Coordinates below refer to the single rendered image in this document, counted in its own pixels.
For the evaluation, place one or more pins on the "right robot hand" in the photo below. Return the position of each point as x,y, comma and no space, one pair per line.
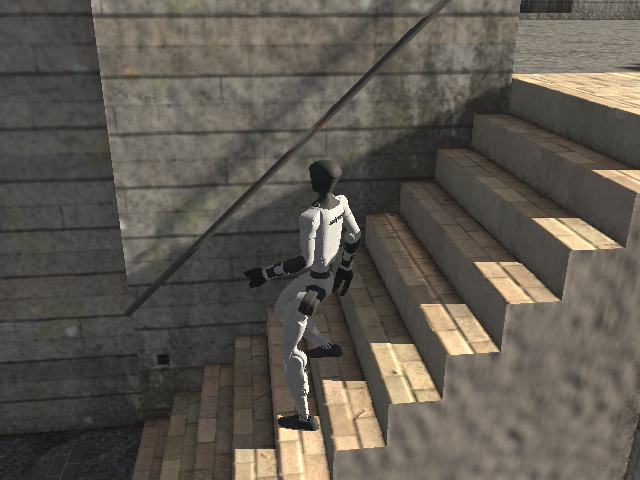
342,274

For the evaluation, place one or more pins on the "right robot forearm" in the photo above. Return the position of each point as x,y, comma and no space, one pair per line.
348,255

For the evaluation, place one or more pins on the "left robot upper arm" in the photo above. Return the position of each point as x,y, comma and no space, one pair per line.
309,222

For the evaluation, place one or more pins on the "left robot forearm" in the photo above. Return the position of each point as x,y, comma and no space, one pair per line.
293,265

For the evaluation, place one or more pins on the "right robot upper arm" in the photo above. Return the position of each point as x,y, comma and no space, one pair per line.
353,232

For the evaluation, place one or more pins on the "robot left thigh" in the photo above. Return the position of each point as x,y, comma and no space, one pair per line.
305,303

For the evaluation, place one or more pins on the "robot right thigh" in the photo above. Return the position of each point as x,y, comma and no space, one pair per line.
288,294

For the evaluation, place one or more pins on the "robot thigh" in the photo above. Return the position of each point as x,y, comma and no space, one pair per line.
305,303
288,294

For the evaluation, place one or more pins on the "left robot hand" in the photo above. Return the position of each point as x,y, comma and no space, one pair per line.
256,277

